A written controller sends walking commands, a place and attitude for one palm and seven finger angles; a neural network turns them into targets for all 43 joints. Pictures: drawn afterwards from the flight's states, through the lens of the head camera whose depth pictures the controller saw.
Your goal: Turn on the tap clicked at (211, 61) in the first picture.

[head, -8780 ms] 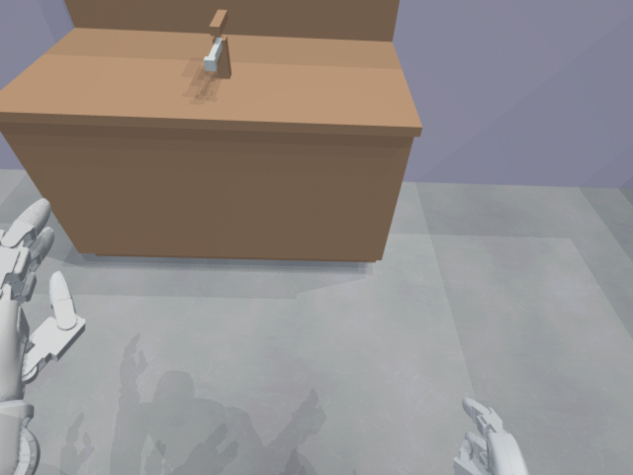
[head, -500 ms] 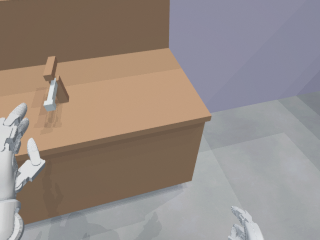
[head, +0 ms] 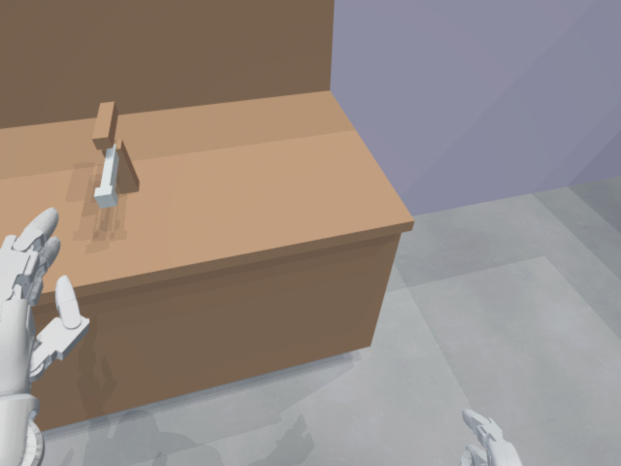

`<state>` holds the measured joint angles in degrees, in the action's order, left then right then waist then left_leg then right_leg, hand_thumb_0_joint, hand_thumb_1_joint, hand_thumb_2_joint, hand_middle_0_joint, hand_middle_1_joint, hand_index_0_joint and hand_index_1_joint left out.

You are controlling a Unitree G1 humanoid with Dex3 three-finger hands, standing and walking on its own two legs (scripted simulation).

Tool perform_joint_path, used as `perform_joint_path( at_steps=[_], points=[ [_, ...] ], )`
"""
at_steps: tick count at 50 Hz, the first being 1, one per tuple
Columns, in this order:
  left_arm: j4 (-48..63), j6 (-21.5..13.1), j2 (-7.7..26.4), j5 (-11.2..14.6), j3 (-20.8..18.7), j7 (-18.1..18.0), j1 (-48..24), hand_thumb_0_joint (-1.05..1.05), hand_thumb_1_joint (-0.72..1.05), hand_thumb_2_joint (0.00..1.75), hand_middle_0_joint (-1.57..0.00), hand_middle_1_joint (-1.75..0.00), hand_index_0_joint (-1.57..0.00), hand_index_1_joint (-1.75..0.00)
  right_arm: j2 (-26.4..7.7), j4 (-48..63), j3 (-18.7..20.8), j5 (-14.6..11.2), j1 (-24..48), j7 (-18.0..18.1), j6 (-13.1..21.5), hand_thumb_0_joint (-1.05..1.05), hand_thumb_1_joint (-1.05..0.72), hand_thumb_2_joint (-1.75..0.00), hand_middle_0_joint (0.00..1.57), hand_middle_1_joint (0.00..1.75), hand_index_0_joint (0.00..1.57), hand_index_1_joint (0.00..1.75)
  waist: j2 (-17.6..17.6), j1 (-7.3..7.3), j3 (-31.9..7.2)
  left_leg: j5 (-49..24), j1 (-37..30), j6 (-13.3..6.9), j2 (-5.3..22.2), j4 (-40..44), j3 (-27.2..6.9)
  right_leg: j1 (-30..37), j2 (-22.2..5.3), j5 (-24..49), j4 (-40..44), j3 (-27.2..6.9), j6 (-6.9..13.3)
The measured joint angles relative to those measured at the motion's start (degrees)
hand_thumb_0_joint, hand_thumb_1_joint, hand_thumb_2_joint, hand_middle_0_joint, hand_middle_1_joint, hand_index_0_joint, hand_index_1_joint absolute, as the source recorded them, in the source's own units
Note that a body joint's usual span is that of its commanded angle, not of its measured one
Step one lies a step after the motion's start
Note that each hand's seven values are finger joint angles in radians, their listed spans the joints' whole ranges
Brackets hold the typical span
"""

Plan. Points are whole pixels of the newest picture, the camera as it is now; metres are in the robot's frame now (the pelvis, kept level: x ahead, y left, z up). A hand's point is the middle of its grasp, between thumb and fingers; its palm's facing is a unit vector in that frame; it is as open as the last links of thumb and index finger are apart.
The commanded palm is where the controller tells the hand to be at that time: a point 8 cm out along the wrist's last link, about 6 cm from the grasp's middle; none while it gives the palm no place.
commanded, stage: come to a stop and stand still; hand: left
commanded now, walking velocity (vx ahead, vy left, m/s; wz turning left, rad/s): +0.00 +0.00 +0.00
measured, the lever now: (106, 196) +0.52 +0.40 +0.03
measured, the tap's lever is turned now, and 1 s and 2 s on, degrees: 0 0 0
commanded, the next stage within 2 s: look again from close up in 0.06 s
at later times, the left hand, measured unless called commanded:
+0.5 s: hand (63, 308) +0.23 +0.28 +0.14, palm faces +0.32 -0.87 -0.37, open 7.5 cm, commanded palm +0.18 +0.32 +0.18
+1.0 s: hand (94, 219) +0.34 +0.28 +0.16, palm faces +0.37 -0.87 -0.33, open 7.5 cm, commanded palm +0.27 +0.32 +0.18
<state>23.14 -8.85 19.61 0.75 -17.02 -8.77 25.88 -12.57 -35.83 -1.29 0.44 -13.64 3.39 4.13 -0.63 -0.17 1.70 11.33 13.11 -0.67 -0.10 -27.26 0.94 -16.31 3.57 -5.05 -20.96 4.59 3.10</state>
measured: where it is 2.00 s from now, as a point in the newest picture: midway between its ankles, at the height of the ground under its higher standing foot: outside the picture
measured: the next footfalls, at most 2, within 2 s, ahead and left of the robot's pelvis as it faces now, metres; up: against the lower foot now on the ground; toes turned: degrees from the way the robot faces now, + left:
left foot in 1.16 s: +0.28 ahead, +0.23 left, +0.00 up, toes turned -1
right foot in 1.36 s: +0.22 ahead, +0.01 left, +0.00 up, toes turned -4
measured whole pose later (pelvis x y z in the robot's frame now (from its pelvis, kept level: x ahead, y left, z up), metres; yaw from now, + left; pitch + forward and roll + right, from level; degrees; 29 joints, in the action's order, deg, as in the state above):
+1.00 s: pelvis +0.11 +0.04 -0.02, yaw +0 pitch -1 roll -2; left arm 27.7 -13.1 21.3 2.5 -20.3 -5.3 19.6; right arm -11.3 -31.1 -1.5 0.3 -10.9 -0.5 6.4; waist 2.1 -0.6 3.6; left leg 23.9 18.2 -0.4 -1.9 -53.5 1.4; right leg -15.6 3.3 -19.9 -36.4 0.6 2.9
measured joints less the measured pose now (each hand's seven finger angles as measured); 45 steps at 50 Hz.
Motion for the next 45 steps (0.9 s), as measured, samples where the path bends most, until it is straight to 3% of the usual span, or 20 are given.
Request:
perform_joint_path(
  at_steps=[8,9,10,12,14,16,19,21,25,30,33,39,45],
  points=[
    [2.4,-1.3,1.1,-0.2,-0.9,-0.1,0.4,0.02,0.89,0.9,-0.22,-0.31,-0.21,-0.3,0.9,0.9,-0.4,0.2,0.1,-0.2,0.6,0.01,-0.9,-0.9,0.2,0.3,0.2,0.3,0.4,-0.21,-0.1,-0.1,0.0,-0.3,-0.3,0.6,-0.2,0.1,0.0,-1.1,0.2,-0.5,-0.6],
    [2.0,-1.0,3.4,-2.2,-2.0,1.3,-2.7,0.02,0.88,0.9,-0.22,-0.31,-0.21,-0.3,1.1,1.4,0.0,0.3,-0.6,0.0,1.5,0.01,-0.9,-0.9,0.2,0.3,0.2,0.3,0.8,-1.2,0.6,0.4,0.5,-0.4,-0.3,-0.3,-0.2,-0.1,0.0,0.5,0.1,-0.8,-2.1],
    [-0.6,-2.6,6.5,-2.7,-3.3,2.7,-7.9,0.02,0.88,0.9,-0.22,-0.31,-0.21,-0.3,1.3,1.3,0.0,0.1,-1.2,0.1,2.5,0.01,-0.9,-0.9,0.2,0.3,0.2,0.3,1.3,-1.99,0.9,0.7,1.6,-0.5,-0.4,-1.6,-0.5,-0.8,-0.4,1.4,-0.7,-0.2,-2.4],
    [-6.4,-5.3,9.8,-0.9,-6.6,3.4,-15.1,0.02,0.88,0.9,-0.22,-0.31,-0.21,-0.3,1.5,0.2,-0.6,-0.3,-0.6,-0.5,3.0,0.01,-0.9,-0.9,0.2,0.3,0.2,0.3,1.9,-2.9,1.5,1.2,2.4,-0.5,-0.3,-3.2,-0.5,-1.1,-0.2,2.1,-1.1,0.1,-0.9],
    [-9.5,-5.8,8.6,1.3,-8.9,3.1,-16.7,0.02,0.88,0.9,-0.22,-0.31,-0.21,-0.3,1.3,0.3,-0.6,-0.6,0.0,-1.5,3.3,0.01,-0.9,-0.9,0.2,0.3,0.21,0.3,1.4,-2.89,1.4,1.9,1.7,-0.8,-0.2,-2.9,0.4,-1.1,0.0,0.4,-1.6,-1.0,-0.1],
    [-9.4,-6.1,5.3,2.6,-8.5,2.8,-13.8,0.02,0.89,0.9,-0.21,-0.31,-0.21,-0.3,0.6,1.3,-0.4,-0.9,-0.4,-2.3,4.1,0.01,-0.9,-0.9,0.2,0.3,0.21,0.3,0.1,-2.35,0.8,3.1,0.9,-1.4,-0.4,-1.8,1.3,-1.1,0.0,-2.9,-2.0,-2.2,-1.2],
    [-5.6,-5.9,0.5,2.3,-3.6,3.3,-7.0,0.02,0.89,0.9,-0.2,-0.3,-0.2,-0.3,-0.3,2.8,0.0,-1.4,-1.3,-3.1,5.2,0.01,-0.9,-0.9,0.2,0.3,0.21,0.3,-1.0,-1.62,0.5,1.2,-0.5,-2.2,-1.2,0.2,2.5,-1.1,-0.7,-4.3,-2.9,-3.4,-2.3],
    [-3.6,-5.7,-0.6,1.5,-0.5,4.3,-3.8,0.02,0.89,0.9,-0.2,-0.3,-0.2,-0.3,0.1,2.7,-0.2,-1.3,-1.4,-3.2,5.5,0.01,-0.9,-0.9,0.2,0.3,0.2,0.3,0.1,-1.41,1.0,0.9,-1.3,-2.8,-2.2,0.1,3.1,-0.9,-1.6,-2.3,-3.8,-3.9,-2.1],
    [-3.0,-5.2,0.4,0.1,0.1,5.3,-2.2,0.02,0.89,0.9,-0.22,-0.31,-0.21,-0.3,1.7,2.4,-1.1,-0.6,-2.2,-2.7,5.3,0.01,-0.9,-0.9,0.2,0.3,0.2,0.3,2.8,-1.6,0.7,2.2,-2.6,-3.2,-2.8,0.6,2.8,-0.5,-1.8,-5.1,-5.5,-4.4,-2.3],
    [-1.9,-5.4,2.3,0.0,-4.8,4.0,-7.7,0.02,0.88,0.9,-0.22,-0.31,-0.21,-0.3,2.3,2.9,-1.7,0.1,-2.6,-3.0,6.4,0.01,-0.9,-0.9,0.2,0.3,0.21,0.3,4.9,-2.43,1.5,3.2,-3.2,-3.5,-3.8,-0.1,1.6,0.7,-2.3,-2.8,-5.4,-4.4,-2.0],
    [-0.2,-6.2,1.1,0.5,-5.6,3.4,-8.8,0.02,0.89,0.9,-0.22,-0.31,-0.21,-0.3,1.8,2.7,-1.6,0.5,-1.9,-3.5,6.6,0.01,-0.9,-0.9,0.2,0.3,0.21,0.3,4.2,-2.71,0.5,4.9,-3.7,-3.8,-3.8,-1.1,1.6,1.1,-2.2,-4.1,-6.4,-4.5,-1.8],
    [-0.6,-6.5,-0.5,0.4,-3.0,3.6,-6.4,0.02,0.89,0.9,-0.21,-0.31,-0.2,-0.3,1.6,3.4,-1.2,0.5,-0.6,-3.5,4.9,0.01,-0.9,-0.9,0.2,0.3,0.21,0.3,2.2,-2.13,-2.6,8.6,-4.4,-4.0,-3.6,-2.6,2.1,0.9,-1.9,-8.4,-9.5,-5.1,-2.1],
    [-2.0,-3.9,0.7,0.9,-3.4,3.9,-6.3,0.02,0.89,0.9,-0.21,-0.31,-0.2,-0.3,2.1,4.7,-1.2,0.3,1.5,-3.1,2.7,0.01,-0.9,-0.89,0.2,0.3,0.21,0.3,2.2,-1.07,-1.2,12.7,-4.3,-3.3,-2.7,-6.4,2.5,0.1,-0.9,-12.8,-14.1,-5.4,-1.5]
  ],
)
